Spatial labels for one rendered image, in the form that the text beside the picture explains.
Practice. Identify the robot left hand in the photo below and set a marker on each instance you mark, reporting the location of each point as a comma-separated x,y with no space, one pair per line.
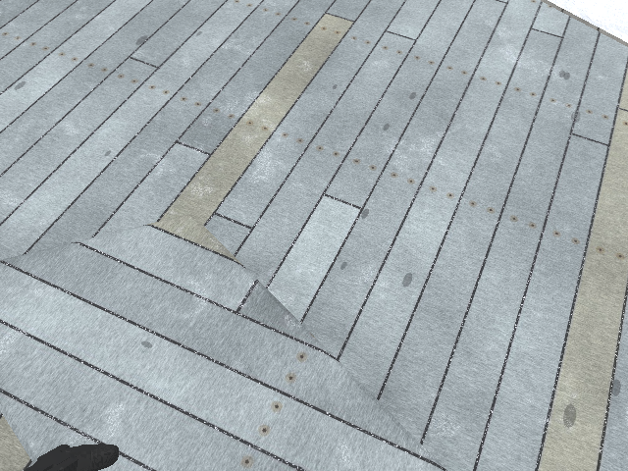
77,458

